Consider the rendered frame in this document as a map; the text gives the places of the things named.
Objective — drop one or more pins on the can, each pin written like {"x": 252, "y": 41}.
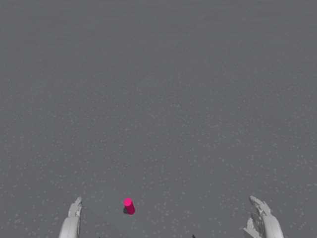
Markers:
{"x": 129, "y": 206}

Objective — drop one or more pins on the right robot hand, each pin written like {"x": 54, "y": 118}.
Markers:
{"x": 268, "y": 225}

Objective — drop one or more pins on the left robot hand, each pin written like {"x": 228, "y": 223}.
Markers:
{"x": 71, "y": 226}

